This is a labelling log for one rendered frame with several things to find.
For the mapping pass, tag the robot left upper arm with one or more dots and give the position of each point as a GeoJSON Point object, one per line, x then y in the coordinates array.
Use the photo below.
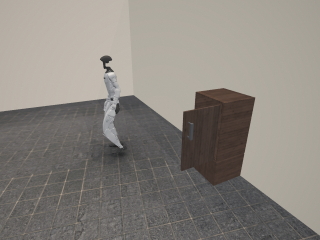
{"type": "Point", "coordinates": [112, 78]}

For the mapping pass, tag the handle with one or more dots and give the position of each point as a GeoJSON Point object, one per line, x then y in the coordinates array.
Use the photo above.
{"type": "Point", "coordinates": [191, 129]}

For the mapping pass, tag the robot left foot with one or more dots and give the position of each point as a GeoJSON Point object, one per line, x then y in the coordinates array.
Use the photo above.
{"type": "Point", "coordinates": [119, 149]}

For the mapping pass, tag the cupboard door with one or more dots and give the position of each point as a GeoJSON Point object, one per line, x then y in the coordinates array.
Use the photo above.
{"type": "Point", "coordinates": [201, 149]}

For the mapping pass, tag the right robot hand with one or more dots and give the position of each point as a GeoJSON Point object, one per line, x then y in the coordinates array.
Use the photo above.
{"type": "Point", "coordinates": [105, 104]}

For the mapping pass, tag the left robot hand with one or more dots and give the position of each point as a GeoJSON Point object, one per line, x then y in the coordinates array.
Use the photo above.
{"type": "Point", "coordinates": [112, 114]}

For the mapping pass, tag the left robot forearm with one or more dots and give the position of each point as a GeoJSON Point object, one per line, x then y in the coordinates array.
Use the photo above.
{"type": "Point", "coordinates": [115, 99]}

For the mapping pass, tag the robot head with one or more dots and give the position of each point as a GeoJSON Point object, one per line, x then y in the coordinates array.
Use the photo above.
{"type": "Point", "coordinates": [105, 59]}

